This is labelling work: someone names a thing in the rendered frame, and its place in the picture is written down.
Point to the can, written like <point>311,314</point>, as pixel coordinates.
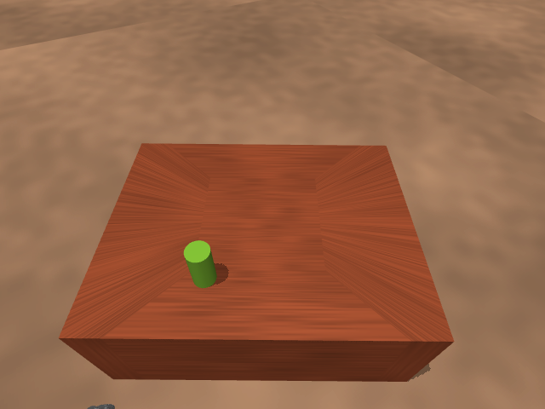
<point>200,263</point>

